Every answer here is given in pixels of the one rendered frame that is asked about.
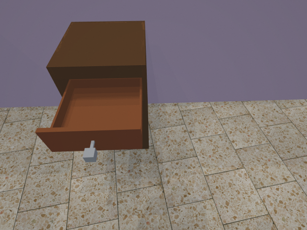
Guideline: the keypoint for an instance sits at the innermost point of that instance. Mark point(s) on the cabinet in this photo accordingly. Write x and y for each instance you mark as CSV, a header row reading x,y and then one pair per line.
x,y
103,50

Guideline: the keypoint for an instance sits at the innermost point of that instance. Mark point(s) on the drawer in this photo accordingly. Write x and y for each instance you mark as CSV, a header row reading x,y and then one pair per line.
x,y
108,111

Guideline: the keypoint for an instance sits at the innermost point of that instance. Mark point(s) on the handle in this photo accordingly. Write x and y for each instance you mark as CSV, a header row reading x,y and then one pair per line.
x,y
90,154

